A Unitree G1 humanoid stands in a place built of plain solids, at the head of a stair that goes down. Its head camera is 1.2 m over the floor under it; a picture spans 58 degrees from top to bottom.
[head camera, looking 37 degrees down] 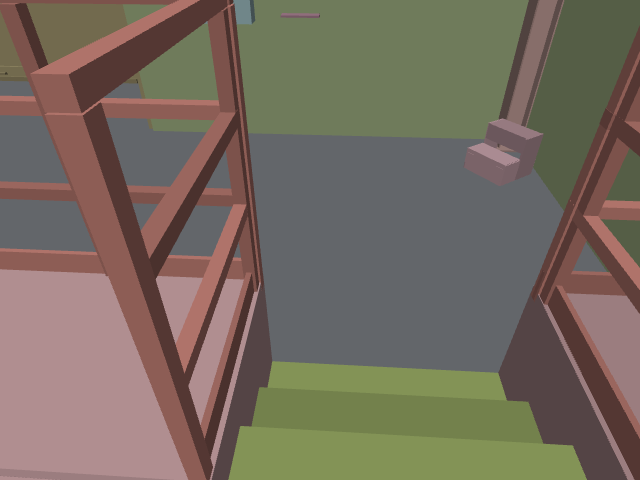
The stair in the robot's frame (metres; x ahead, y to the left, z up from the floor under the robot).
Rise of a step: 0.19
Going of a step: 0.28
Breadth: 1.12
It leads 4 degrees to the right of straight ahead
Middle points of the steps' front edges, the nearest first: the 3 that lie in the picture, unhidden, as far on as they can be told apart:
0.76 -0.28 -0.19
1.04 -0.30 -0.38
1.32 -0.31 -0.57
